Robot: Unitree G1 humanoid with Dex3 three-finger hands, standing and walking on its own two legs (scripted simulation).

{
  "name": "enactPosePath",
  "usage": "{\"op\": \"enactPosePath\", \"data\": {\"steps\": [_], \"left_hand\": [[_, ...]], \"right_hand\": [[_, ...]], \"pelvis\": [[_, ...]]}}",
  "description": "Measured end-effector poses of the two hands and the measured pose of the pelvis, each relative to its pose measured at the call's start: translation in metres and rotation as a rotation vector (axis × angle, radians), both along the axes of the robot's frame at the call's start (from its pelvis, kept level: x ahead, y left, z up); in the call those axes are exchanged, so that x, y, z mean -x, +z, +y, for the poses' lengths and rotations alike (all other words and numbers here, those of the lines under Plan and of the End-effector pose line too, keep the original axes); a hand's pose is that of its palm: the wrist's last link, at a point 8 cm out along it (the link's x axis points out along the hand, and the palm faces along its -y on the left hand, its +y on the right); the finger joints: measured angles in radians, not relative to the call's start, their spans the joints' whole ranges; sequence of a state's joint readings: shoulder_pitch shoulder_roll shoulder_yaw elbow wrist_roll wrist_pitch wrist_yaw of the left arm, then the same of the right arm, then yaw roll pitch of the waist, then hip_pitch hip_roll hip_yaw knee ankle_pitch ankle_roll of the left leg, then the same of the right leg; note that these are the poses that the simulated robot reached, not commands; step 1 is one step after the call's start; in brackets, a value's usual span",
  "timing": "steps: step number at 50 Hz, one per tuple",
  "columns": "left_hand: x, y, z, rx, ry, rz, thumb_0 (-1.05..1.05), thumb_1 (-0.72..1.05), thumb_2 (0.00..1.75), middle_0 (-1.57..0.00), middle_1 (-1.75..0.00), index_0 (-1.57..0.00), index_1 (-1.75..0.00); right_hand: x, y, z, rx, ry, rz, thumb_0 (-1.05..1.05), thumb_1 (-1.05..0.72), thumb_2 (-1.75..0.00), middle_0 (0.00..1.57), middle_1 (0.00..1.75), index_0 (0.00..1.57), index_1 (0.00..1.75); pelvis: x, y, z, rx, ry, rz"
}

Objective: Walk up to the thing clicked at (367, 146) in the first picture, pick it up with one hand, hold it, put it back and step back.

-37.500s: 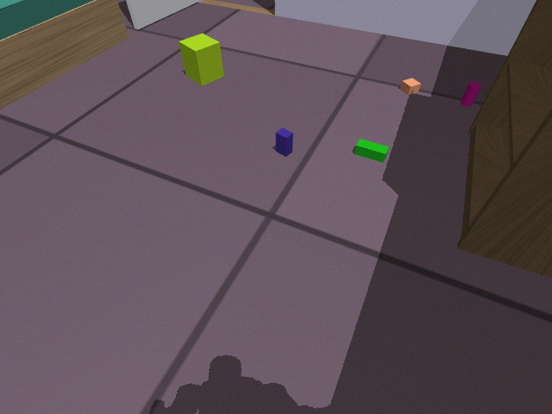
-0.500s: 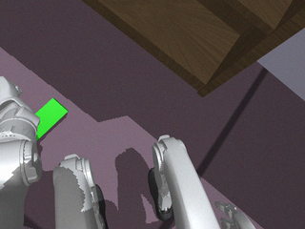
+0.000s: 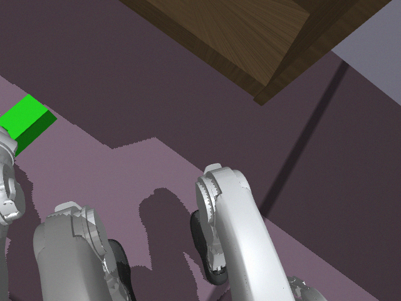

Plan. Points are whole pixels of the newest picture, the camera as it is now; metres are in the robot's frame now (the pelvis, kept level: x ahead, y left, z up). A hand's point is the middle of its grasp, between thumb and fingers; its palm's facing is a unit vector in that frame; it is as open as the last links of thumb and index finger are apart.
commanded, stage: crouch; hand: left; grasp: from above
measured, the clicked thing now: (17, 129) +0.54 +0.31 -0.31
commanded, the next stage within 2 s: go down in 0.06 s
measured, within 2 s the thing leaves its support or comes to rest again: neither
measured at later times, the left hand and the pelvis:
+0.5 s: hand out of the picture +0.49 +0.31 -0.15, palm faces -0.30 -0.30 -0.91, open 7.1 cm; pelvis +0.01 +0.00 -0.01, yaw -1 degrees
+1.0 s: hand out of the picture +0.50 +0.30 -0.19, palm faces -0.31 -0.31 -0.90, open 7.1 cm; pelvis +0.01 +0.00 -0.03, yaw -3 degrees
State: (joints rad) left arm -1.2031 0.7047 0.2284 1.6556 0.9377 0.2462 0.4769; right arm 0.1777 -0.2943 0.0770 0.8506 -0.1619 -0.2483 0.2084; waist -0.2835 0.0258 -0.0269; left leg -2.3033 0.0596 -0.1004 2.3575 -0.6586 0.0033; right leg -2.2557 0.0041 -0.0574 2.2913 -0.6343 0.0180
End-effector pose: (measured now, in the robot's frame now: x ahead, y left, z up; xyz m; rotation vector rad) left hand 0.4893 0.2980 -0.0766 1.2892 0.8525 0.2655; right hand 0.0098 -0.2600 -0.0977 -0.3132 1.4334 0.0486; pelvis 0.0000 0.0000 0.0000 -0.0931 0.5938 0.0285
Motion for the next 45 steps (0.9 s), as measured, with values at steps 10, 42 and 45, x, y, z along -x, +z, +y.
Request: {"op": "enactPosePath", "data": {"steps": [10,42,45], "left_hand": [[-0.011,-0.012,0.002,0.006,0.002,0.016,0.0,0.59,0.26,-0.98,-0.46,-1.04,-0.4],[-0.01,-0.037,0.013,0.001,0.008,0.041,0.0,0.3,0.47,-0.84,-0.52,-0.85,-0.51],[-0.011,-0.045,0.012,0.009,0.001,0.047,0.0,0.31,0.49,-0.84,-0.53,-0.85,-0.52]], "right_hand": [[0.004,-0.007,0.003,-0.021,0.011,0.026,0.0,-0.91,-0.89,0.2,0.3,0.2,0.3],[0.002,-0.002,-0.004,0.005,0.045,0.041,0.0,-0.92,-0.9,0.2,0.3,0.2,0.3],[0.005,-0.004,0.0,-0.003,0.051,0.05,0.0,-0.92,-0.9,0.2,0.3,0.2,0.3]], "pelvis": [[-0.005,-0.01,0.0,0.009,-0.009,-0.002],[-0.006,-0.019,0.002,0.027,-0.015,-0.011],[-0.007,-0.022,0.002,0.032,-0.018,-0.015]]}}
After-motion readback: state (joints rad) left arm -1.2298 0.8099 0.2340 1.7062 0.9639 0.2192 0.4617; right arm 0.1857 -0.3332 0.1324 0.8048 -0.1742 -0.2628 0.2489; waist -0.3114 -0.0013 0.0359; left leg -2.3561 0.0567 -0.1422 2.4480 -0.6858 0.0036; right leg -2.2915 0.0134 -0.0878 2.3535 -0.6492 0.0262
